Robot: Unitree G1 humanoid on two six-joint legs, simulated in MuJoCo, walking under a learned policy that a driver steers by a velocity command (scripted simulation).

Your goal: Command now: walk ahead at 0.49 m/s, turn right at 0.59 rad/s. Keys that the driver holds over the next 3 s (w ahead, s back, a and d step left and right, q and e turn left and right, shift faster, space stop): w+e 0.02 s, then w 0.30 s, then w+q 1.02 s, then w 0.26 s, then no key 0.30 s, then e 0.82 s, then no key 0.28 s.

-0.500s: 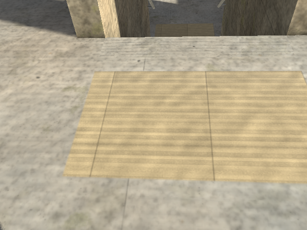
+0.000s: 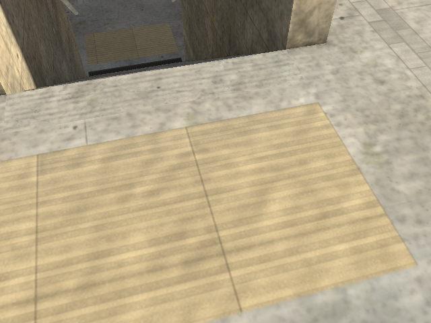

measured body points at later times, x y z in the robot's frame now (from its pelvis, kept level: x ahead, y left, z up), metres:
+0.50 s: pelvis +0.26 -0.08 +0.00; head +0.29 -0.10 +0.45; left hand +0.42 +0.17 -0.10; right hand +0.30 -0.36 -0.14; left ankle +0.20 +0.09 -0.64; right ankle +0.30 -0.17 -0.74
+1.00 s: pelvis +0.53 -0.02 -0.02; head +0.58 -0.01 +0.43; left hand +0.54 +0.26 -0.15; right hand +0.75 -0.25 -0.12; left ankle +0.60 +0.05 -0.74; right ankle +0.39 -0.19 -0.63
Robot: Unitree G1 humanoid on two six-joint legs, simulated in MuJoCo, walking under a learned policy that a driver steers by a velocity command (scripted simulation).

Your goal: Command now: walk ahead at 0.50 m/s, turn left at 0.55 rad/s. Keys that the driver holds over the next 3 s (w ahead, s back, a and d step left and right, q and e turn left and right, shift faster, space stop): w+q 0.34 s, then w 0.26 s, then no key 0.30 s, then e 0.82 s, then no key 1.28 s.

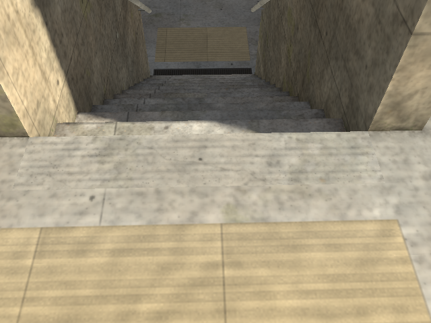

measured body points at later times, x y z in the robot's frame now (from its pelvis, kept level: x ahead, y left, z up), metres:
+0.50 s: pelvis +0.29 -0.03 +0.01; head +0.31 -0.02 +0.46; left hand +0.40 +0.27 -0.07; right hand +0.43 -0.28 -0.11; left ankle +0.14 +0.06 -0.63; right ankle +0.38 -0.11 -0.72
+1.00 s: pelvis +0.47 +0.06 +0.01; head +0.49 +0.09 +0.46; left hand +0.45 +0.34 -0.13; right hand +0.72 -0.10 -0.08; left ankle +0.52 +0.18 -0.72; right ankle +0.45 -0.10 -0.67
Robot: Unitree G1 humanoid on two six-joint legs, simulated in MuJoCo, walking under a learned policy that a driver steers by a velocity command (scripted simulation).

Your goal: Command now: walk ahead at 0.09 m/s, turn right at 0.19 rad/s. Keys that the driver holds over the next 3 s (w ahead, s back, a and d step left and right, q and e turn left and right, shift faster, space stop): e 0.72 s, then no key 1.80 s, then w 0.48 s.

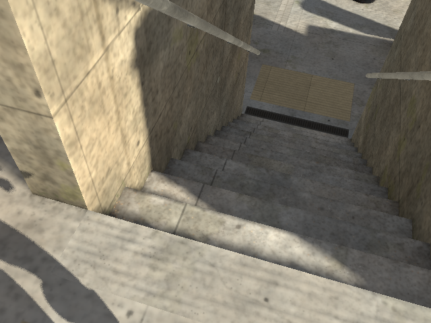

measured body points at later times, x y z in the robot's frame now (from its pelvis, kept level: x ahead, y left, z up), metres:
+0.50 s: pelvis +0.01 -0.05 +0.01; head +0.03 -0.09 +0.46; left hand +0.17 +0.21 -0.08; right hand +0.09 -0.36 -0.11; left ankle +0.06 +0.11 -0.65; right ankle -0.01 -0.12 -0.73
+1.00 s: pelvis +0.02 +0.00 +0.01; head +0.06 +0.00 +0.46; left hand +0.28 +0.19 -0.10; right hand +0.01 -0.31 -0.09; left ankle +0.07 +0.09 -0.73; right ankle -0.08 -0.13 -0.67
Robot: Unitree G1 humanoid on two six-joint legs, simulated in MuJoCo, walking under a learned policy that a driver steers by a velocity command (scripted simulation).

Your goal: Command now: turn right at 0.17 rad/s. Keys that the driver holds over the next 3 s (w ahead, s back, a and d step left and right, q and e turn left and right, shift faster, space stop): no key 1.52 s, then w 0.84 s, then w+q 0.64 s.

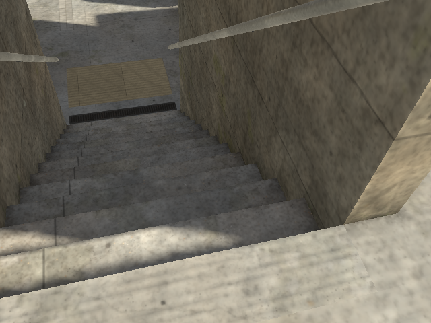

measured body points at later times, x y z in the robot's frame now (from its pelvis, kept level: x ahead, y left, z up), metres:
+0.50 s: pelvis +0.00 -0.04 -0.01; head +0.00 -0.04 +0.44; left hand +0.11 +0.21 -0.13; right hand +0.07 -0.31 -0.14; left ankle +0.00 +0.11 -0.74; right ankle -0.02 -0.15 -0.74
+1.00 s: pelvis +0.00 -0.04 -0.01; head +0.01 -0.04 +0.44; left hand +0.05 +0.22 -0.15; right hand +0.03 -0.30 -0.16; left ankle +0.00 +0.11 -0.74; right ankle -0.02 -0.15 -0.74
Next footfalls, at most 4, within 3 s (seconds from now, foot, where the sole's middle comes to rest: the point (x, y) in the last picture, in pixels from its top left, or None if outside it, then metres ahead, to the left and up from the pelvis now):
0.12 right None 0.02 -0.15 -0.78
2.20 right None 0.40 -0.11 -0.78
2.66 left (170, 294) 0.55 0.12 -0.78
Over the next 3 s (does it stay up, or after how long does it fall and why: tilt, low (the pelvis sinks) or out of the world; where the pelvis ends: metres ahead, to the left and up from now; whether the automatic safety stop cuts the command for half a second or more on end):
stays up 0.59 0.03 -0.03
